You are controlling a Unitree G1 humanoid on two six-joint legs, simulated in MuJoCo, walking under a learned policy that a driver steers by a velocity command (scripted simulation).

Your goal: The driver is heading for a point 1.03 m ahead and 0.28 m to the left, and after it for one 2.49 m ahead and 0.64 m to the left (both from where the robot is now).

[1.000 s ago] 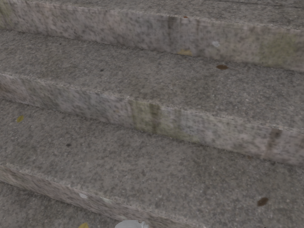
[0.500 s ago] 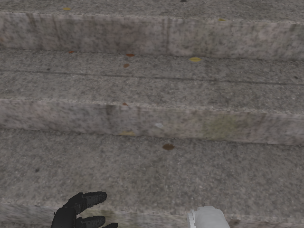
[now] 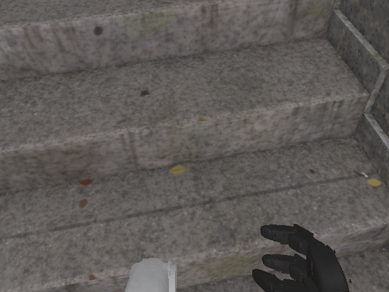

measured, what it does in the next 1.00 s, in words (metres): climbs, turning left: left foot 0.17 m higher, then right foot 0.17 m higher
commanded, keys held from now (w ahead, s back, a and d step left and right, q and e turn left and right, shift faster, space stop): w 0.02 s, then w+q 0.98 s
